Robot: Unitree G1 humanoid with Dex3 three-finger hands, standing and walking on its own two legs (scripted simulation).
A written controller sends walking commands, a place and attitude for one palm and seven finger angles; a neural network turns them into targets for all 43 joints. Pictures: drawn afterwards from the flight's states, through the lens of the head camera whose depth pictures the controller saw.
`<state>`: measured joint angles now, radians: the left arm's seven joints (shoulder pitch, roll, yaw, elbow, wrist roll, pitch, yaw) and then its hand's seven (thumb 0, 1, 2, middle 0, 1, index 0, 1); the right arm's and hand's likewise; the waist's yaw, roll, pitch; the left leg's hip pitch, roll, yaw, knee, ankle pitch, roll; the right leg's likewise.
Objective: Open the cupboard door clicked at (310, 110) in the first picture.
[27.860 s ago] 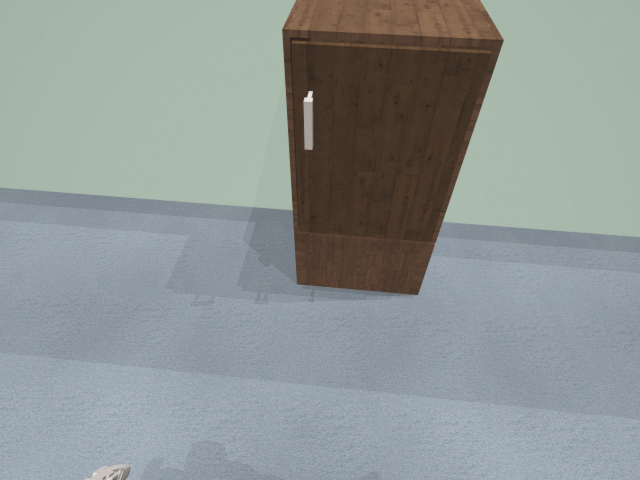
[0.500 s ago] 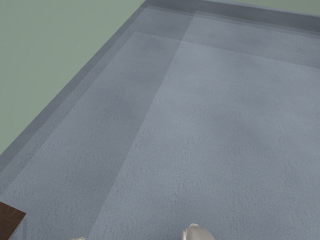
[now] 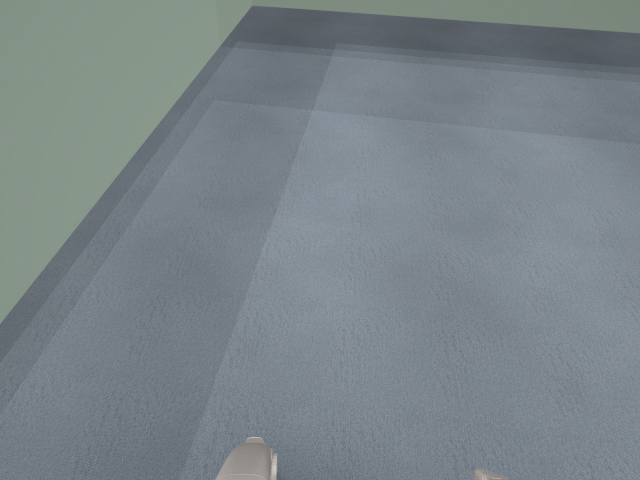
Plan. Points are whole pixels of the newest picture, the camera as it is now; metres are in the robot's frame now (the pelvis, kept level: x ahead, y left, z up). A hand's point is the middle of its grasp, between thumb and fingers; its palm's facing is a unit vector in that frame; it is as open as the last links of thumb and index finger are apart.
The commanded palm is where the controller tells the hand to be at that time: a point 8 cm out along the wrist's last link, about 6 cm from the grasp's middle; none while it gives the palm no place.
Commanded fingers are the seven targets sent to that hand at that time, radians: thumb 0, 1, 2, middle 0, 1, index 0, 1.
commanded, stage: walk to a spot facing it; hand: left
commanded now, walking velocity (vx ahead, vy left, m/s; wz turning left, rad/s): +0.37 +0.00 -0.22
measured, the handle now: out of the picture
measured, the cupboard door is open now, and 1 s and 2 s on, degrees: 40 40 40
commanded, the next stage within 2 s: turn to face it in 0.48 s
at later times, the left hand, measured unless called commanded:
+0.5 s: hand (235, 333) +0.37 +0.19 -0.16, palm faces -0.19 -0.96 -0.20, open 7.4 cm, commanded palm none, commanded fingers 0.00 0.90 0.90 -0.20 -0.30 -0.20 -0.30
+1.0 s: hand (307, 266) +0.53 +0.07 -0.17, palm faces -0.11 -0.98 -0.17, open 7.1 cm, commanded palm none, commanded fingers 0.00 0.90 0.90 -0.20 -0.30 -0.20 -0.30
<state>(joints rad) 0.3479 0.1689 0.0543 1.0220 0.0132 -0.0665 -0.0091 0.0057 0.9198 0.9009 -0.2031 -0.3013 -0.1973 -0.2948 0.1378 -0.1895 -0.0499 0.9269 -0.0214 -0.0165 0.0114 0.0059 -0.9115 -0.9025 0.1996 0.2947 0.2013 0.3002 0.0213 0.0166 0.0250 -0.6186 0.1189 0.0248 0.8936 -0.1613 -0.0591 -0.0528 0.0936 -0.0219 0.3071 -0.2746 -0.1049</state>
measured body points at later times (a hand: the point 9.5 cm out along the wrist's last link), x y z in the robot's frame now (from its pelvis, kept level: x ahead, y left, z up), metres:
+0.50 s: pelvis +0.24 +0.01 +0.00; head +0.26 +0.00 +0.45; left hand +0.38 +0.24 -0.14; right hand +0.15 -0.22 -0.15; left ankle +0.19 +0.14 -0.74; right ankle +0.33 -0.14 -0.69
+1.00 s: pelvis +0.39 -0.08 -0.01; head +0.42 -0.07 +0.44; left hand +0.53 +0.12 -0.15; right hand +0.38 -0.32 -0.15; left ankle +0.44 +0.03 -0.70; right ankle +0.37 -0.15 -0.74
